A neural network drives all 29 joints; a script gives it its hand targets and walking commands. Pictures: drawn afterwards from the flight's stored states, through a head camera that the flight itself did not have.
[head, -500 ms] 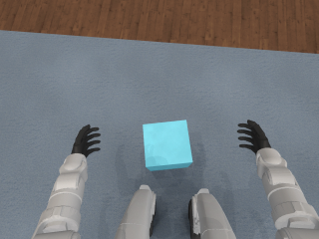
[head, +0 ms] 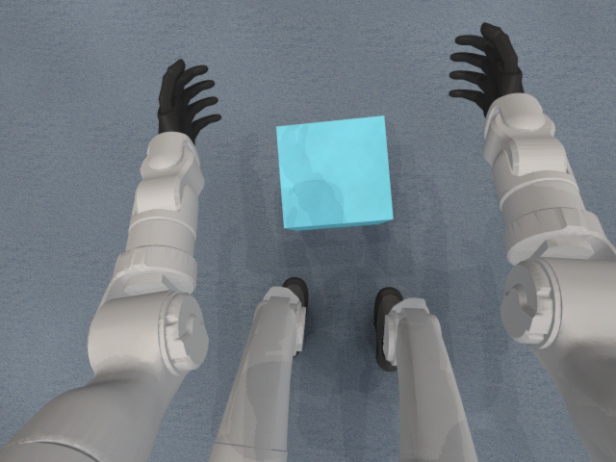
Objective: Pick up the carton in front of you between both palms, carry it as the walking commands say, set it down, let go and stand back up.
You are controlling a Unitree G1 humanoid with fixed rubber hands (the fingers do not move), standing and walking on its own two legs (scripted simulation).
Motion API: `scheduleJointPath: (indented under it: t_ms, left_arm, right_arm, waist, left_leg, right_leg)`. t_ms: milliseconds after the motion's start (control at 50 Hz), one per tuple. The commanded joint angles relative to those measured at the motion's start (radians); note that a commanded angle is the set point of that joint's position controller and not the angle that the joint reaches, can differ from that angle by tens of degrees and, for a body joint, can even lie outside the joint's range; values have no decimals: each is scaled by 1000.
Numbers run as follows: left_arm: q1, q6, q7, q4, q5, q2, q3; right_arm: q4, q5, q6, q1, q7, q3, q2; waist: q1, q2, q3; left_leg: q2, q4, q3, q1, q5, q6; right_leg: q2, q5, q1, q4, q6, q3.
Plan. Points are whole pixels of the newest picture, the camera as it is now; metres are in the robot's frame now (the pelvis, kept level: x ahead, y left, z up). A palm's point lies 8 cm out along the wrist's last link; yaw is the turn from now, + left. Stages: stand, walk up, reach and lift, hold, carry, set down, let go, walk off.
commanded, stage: reach and lift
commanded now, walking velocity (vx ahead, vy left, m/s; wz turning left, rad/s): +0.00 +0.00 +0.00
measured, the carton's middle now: (334, 182) +0.47 +0.04 -0.50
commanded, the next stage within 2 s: none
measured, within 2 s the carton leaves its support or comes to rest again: leaves its support in 1.56 s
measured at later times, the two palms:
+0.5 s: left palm (229, 176) +0.45 +0.23 -0.34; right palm (441, 160) +0.50 -0.16 -0.35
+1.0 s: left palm (247, 176) +0.46 +0.22 -0.43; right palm (420, 162) +0.51 -0.14 -0.44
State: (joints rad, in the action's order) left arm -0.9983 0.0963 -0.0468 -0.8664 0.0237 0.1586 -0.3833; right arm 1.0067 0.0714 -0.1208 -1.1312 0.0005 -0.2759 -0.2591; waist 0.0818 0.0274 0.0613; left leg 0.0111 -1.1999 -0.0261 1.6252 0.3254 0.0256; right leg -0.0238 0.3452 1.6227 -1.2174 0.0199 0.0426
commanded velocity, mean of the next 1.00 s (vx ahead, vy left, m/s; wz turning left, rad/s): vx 0.00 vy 0.00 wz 0.00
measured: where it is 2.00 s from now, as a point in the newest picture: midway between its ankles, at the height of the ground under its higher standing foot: (338, 338)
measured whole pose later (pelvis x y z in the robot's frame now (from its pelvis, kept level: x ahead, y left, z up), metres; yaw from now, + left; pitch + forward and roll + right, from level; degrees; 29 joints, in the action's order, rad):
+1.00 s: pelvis -0.03 +0.00 -0.26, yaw +1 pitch +38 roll +1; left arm -1.28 -0.03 -0.13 -1.10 -0.29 0.30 -0.12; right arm 1.11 -0.23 -0.01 -1.36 -0.11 0.04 -0.37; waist 0.07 -0.01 -0.30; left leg 0.03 -2.17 -0.01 2.30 0.53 0.04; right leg -0.04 0.57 2.29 -2.20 0.04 0.05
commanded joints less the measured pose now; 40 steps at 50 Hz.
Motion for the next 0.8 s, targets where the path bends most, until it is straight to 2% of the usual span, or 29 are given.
scheduleJointPath:
  t_ms: [0,100,180,260,320,380,460,540,660,740,760,780]
  left_arm:
    - [-120,-52,5,75,25,93,-35]
    - [-69,-96,8,56,-5,94,-19]
    - [-55,-119,-6,81,-80,132,41]
    - [-71,-119,-22,123,-152,175,100]
    - [-104,-110,-33,151,-185,203,122]
    - [-147,-94,-42,147,-205,224,133]
    - [-231,-82,-50,76,-219,234,146]
    - [-332,-85,-58,-12,-226,251,161]
    - [-450,-114,-69,-135,-255,275,205]
    - [-503,-135,-82,-132,-285,304,233]
    - [-518,-137,-85,-120,-290,308,229]
    - [-525,-139,-86,-118,-296,312,232]
  right_arm:
    - [-74,17,48,-148,-11,-21,-72]
    - [-97,-14,89,-87,-36,18,-51]
    - [-168,-88,108,-83,-60,96,-81]
    - [-238,-148,103,-96,-80,155,-111]
    - [-278,-174,93,-132,-90,175,-131]
    - [-275,-192,76,-180,-98,180,-149]
    - [-183,-209,64,-256,-100,181,-158]
    - [-72,-231,70,-350,-101,198,-177]
    - [54,-273,103,-459,-101,240,-208]
    - [37,-304,127,-504,-110,273,-239]
    - [29,-305,129,-520,-112,286,-246]
    - [6,-305,130,-540,-114,287,-246]
  waist:
    - [19,27,843]
    - [13,34,883]
    - [11,46,1026]
    - [10,63,1139]
    - [13,69,1171]
    - [16,70,1137]
    - [18,60,967]
    - [21,41,850]
    - [16,19,781]
    - [18,19,866]
    - [27,33,870]
    - [21,51,863]
  left_leg:
    - [46,20,91,-356,-158,40]
    - [50,-148,78,-207,-284,41]
    - [52,-291,70,-176,-385,43]
    - [50,-415,72,-144,-408,45]
    - [47,-486,83,-101,-357,45]
    - [40,-536,100,-35,-248,46]
    - [21,-582,107,68,-64,45]
    - [4,-637,95,105,27,36]
    - [-8,-720,72,107,26,30]
    - [-7,-769,73,55,-42,29]
    - [-3,-773,75,72,-49,29]
    - [-1,-775,68,63,-58,24]
  right_leg:
    - [-52,-108,-368,25,17,-55]
    - [-53,-228,-221,-152,21,-50]
    - [-49,-330,-199,-304,20,-53]
    - [-48,-363,-208,-432,21,-58]
    - [-48,-325,-212,-502,21,-59]
    - [-46,-225,-191,-551,19,-63]
    - [-34,-34,-65,-591,18,-62]
    - [-19,75,41,-636,17,-55]
    - [-1,92,126,-719,12,-43]
    - [4,40,83,-769,13,-46]
    - [6,38,70,-778,12,-47]
    - [2,31,87,-787,16,-55]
